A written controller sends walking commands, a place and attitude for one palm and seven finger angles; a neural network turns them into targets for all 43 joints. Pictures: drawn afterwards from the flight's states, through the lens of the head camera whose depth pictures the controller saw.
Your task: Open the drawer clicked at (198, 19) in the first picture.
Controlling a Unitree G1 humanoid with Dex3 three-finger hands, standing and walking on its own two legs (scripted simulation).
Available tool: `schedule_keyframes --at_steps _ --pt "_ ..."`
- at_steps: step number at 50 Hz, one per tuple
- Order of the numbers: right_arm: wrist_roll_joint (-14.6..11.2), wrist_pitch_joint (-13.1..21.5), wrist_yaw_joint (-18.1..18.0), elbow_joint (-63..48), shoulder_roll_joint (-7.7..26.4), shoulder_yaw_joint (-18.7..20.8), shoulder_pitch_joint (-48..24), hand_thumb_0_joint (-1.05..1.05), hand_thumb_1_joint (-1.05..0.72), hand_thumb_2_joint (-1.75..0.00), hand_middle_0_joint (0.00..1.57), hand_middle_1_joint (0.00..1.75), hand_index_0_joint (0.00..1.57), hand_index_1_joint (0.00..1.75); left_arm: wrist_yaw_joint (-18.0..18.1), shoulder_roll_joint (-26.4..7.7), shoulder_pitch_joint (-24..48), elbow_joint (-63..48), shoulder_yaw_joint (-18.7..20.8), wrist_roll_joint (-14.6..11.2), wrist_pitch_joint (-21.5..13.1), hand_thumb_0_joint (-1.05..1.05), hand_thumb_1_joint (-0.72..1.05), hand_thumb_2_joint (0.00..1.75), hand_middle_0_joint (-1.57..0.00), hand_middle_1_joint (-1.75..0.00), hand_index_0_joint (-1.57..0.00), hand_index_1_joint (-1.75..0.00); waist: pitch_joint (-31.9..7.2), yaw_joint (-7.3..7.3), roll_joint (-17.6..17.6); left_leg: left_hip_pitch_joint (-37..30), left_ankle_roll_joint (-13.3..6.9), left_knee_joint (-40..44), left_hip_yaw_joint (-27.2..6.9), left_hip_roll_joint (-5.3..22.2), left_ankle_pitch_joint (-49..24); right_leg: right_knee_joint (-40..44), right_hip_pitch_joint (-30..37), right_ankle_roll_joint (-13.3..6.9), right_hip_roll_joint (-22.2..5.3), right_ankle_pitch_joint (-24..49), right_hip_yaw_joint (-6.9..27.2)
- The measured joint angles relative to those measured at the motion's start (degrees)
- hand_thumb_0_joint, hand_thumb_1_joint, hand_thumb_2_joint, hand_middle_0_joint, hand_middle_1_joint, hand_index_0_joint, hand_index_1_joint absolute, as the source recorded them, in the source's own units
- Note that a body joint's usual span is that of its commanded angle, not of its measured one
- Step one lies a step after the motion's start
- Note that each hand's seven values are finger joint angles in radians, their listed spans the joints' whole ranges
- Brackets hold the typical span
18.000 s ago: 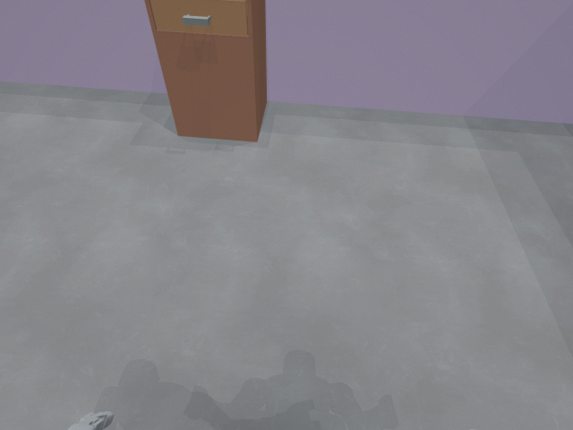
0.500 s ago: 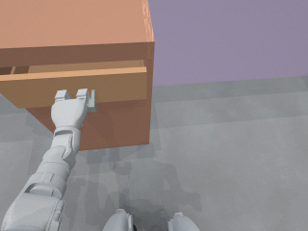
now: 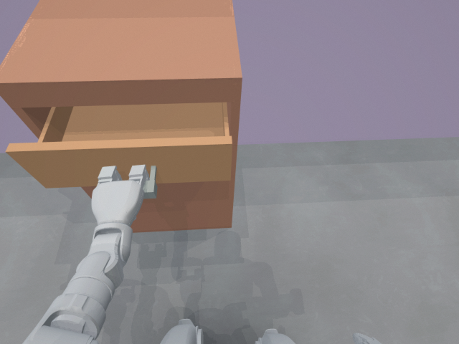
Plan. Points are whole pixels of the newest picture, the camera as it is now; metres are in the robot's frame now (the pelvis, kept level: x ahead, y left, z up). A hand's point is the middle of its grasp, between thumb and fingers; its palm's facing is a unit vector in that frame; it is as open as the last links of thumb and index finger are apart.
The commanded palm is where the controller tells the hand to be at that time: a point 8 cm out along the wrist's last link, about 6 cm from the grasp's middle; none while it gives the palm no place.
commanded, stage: pull the drawer open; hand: left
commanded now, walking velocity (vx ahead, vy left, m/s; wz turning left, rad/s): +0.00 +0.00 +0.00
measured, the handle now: (129, 180) +0.43 +0.21 -0.04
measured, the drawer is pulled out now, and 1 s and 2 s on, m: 0.11 0.22 0.30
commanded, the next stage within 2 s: open the thumb to release the handle in 1.74 s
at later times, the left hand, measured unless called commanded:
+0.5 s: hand (125, 234) +0.32 +0.20 -0.05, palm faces -0.03 -0.05 -1.00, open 6.2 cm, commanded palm +0.28 +0.20 +0.00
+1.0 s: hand (122, 266) +0.27 +0.20 -0.05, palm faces -0.03 -0.07 -1.00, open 6.1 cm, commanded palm +0.22 +0.20 +0.00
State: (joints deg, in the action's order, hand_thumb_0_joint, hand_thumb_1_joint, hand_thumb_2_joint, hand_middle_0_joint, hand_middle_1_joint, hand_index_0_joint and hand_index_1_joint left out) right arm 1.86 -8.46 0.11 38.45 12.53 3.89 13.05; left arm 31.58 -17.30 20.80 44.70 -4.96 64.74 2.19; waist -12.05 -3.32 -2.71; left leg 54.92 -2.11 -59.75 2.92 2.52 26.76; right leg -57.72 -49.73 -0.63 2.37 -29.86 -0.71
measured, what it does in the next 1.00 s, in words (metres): stands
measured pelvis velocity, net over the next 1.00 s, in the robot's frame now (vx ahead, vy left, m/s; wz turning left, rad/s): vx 0.00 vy -0.01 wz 0.01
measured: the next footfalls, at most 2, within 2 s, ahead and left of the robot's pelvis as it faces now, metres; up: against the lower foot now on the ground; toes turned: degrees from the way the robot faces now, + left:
none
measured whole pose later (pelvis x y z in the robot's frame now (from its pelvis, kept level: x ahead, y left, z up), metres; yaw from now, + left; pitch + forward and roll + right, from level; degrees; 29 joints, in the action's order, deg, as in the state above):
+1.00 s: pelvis +0.00 -0.01 +0.00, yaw +0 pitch +19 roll -1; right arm 1.9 -6.4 0.5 34.4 12.6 2.5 9.0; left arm 32.7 -15.8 -6.6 20.1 -7.4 64.6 3.7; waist -11.9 -0.8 -2.3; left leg 51.0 -1.1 -60.5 3.1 2.5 27.9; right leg -60.0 -46.6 -1.7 2.4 -31.8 -0.4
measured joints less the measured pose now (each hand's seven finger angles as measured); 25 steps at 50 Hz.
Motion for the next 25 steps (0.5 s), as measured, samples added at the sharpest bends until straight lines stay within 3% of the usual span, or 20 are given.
schedule_keyframes --at_steps 25 --pt "-0.4 1.7 -0.4 -0.8 0.2 -0.2 -0.8 0.01 -0.9 -0.9 0.2 0.3 0.2 0.3 0.2 0.8 -10.4 -9.2 -1.1 -0.7 1.3 0.01 0.66 0.76 -0.27 -1.34 -0.36 -1.33 0.3 1.11 0.0 -1.6 0.5 0.0 0.3 0.1 -0.5 -1.2 0.9 -0.6 0.1 -0.1 0.3"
